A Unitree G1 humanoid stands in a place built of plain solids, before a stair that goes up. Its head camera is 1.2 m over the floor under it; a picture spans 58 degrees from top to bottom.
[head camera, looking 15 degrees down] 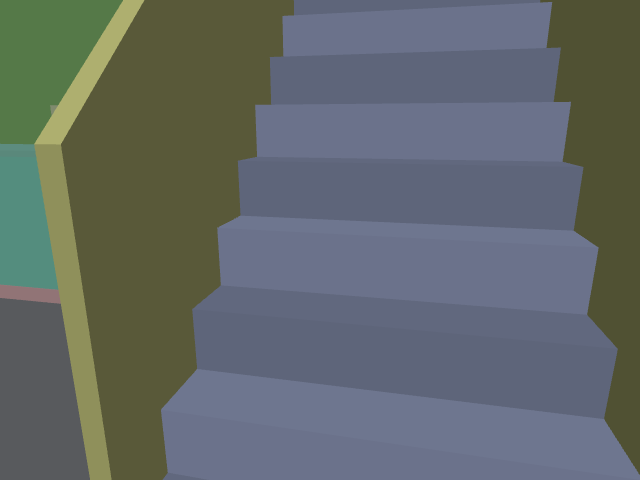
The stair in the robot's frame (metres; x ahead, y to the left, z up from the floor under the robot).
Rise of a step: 0.21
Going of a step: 0.21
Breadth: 1.20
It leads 12 degrees to the right of straight ahead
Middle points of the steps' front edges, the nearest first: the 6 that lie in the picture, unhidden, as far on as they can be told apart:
0.92 -0.14 0.43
1.13 -0.18 0.64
1.34 -0.23 0.85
1.55 -0.27 1.07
1.76 -0.32 1.28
1.97 -0.36 1.49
